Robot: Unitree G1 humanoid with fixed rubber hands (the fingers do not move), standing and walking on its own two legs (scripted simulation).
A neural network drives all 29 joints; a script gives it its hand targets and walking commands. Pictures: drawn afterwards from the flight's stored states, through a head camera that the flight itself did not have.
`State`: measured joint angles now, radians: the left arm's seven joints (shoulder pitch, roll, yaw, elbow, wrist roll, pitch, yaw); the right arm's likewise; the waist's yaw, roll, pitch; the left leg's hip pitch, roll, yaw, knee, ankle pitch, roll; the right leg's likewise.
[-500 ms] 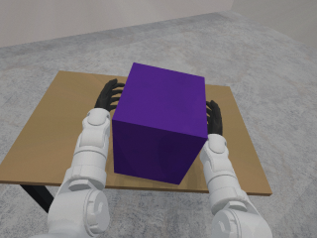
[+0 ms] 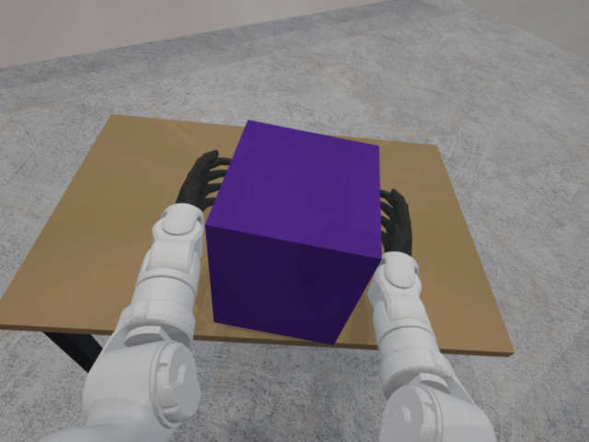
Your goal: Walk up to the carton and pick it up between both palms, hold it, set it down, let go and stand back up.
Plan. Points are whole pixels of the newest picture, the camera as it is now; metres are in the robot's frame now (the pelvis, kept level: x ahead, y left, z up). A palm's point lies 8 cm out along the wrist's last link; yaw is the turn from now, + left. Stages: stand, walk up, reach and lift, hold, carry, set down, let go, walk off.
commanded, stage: set down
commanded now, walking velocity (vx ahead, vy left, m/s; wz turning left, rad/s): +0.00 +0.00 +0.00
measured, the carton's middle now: (292, 237) +0.42 +0.02 +0.02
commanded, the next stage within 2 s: none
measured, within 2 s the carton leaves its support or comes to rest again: rests again in 0.36 s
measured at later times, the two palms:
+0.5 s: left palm (193, 218) +0.41 +0.16 +0.06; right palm (390, 256) +0.38 -0.13 +0.05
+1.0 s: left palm (195, 220) +0.41 +0.16 +0.06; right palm (392, 259) +0.37 -0.13 +0.05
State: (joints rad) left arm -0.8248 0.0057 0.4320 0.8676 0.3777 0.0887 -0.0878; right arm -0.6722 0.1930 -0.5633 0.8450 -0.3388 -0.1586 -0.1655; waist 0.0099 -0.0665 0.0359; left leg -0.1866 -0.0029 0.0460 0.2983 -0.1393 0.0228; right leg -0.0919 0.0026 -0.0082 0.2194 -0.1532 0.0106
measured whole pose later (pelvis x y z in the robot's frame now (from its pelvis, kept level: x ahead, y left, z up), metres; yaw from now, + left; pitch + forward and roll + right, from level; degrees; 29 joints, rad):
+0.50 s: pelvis +0.00 +0.00 +0.00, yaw +0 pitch +4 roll -1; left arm -0.78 0.00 0.45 0.91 0.39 -0.02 -0.09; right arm -0.63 0.20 -0.56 0.88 -0.38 -0.25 -0.18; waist 0.02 -0.07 0.02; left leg -0.23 0.00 0.05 0.30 -0.14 0.02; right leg -0.15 0.00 -0.01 0.24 -0.16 0.01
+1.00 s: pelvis +0.00 +0.00 +0.00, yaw -1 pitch +4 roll +0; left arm -0.82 -0.02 0.53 0.96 0.45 -0.06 -0.10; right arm -0.66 0.21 -0.65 0.87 -0.44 -0.27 -0.15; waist 0.03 -0.07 0.04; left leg -0.24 0.00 0.06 0.29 -0.12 0.03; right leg -0.17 0.00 0.00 0.25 -0.15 0.01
